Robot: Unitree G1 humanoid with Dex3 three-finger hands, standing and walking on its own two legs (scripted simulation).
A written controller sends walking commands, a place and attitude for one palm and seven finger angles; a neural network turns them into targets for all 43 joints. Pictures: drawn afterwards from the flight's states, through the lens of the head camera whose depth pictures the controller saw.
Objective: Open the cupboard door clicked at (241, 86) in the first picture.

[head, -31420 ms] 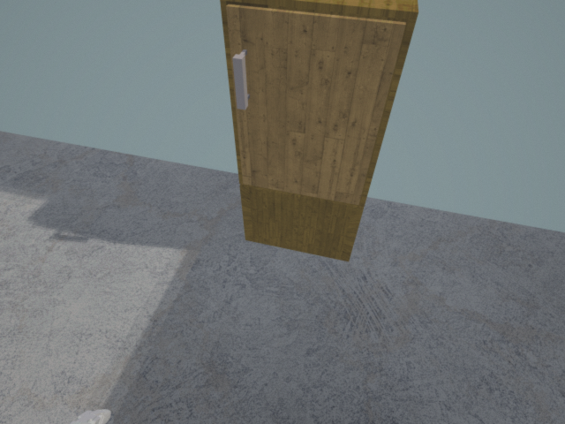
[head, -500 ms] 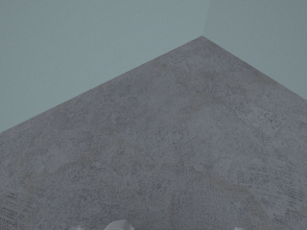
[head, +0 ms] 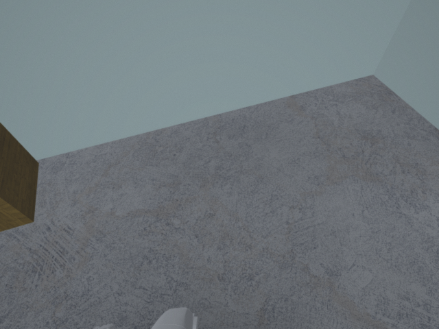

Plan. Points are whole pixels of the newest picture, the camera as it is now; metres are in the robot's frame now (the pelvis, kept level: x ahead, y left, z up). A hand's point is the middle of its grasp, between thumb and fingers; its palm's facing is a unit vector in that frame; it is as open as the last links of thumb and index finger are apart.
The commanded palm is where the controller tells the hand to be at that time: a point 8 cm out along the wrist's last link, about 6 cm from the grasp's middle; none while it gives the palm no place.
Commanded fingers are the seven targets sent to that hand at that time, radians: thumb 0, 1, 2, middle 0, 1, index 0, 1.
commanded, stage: turn to face it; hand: left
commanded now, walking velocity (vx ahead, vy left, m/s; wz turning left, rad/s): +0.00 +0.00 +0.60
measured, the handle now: out of the picture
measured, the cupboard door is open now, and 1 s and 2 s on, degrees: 43 43 43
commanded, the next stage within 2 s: take the last steps up to it in 1.72 s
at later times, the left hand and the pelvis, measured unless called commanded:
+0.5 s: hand out of the picture +0.05 +0.22 -0.16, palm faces +0.31 -0.91 -0.28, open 7.4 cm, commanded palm none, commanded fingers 0.00 0.90 0.90 -0.20 -0.30 -0.20 -0.30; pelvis +0.01 -0.02 -0.01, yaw +18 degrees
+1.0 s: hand out of the picture -0.05 +0.20 -0.17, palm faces +0.60 -0.76 -0.26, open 7.4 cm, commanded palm none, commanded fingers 0.00 0.90 0.90 -0.20 -0.30 -0.20 -0.30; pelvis +0.02 -0.02 -0.01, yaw +36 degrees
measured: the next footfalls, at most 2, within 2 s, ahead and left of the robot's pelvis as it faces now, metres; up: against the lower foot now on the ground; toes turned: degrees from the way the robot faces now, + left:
left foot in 0.18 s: +0.03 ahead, +0.13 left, +0.00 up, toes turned +12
right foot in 0.52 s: +0.08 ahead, -0.13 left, +0.00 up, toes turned +16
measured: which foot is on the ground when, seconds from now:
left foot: up 0.00-0.16, down 0.18-0.50, up 0.52-0.80, down 0.82-1.00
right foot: down 0.00-0.16, up 0.18-0.50, down 0.52-0.82, up 0.84-1.00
